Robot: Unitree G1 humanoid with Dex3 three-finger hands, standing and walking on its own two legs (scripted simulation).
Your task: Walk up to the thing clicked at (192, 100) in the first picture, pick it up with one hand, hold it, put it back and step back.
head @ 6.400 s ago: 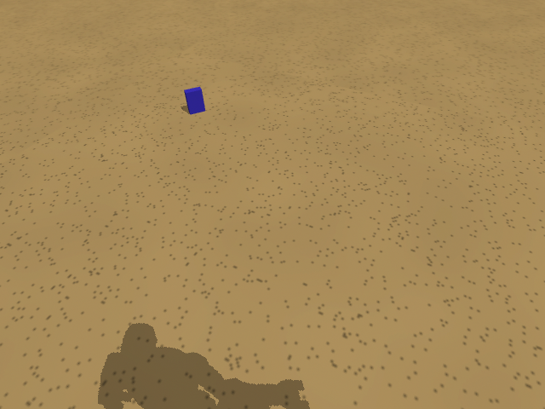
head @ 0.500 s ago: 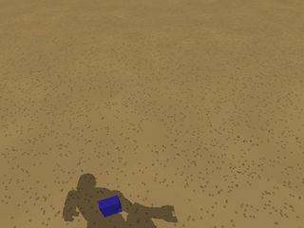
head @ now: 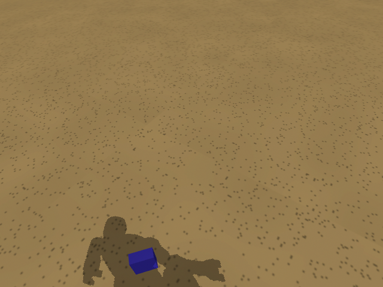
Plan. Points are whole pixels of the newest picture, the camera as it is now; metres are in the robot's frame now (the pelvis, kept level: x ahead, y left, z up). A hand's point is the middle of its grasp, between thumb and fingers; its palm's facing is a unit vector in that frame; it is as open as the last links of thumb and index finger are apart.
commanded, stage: walk up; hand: left
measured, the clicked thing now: (143, 261) +0.39 +0.26 -0.70
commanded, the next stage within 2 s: stand in 0.12 s
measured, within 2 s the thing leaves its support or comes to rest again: neither
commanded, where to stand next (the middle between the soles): +0.03 +0.01 m, yaw +1 degrees
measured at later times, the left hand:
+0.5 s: hand out of the picture +0.09 +0.24 -0.16, palm faces -0.03 -0.94 -0.33, open 7.4 cm
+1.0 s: hand out of the picture +0.09 +0.24 -0.16, palm faces -0.03 -0.94 -0.34, open 7.4 cm
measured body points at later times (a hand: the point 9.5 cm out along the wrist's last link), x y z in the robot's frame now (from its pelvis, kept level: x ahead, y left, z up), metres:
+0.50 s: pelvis +0.01 -0.01 +0.00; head +0.01 +0.00 +0.45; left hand +0.09 +0.29 -0.13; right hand +0.08 -0.31 -0.13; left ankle +0.01 +0.13 -0.75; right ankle +0.01 -0.13 -0.75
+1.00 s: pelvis +0.01 -0.01 +0.00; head +0.01 -0.01 +0.45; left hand +0.09 +0.29 -0.13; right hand +0.09 -0.31 -0.13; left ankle +0.01 +0.13 -0.75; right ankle +0.01 -0.13 -0.75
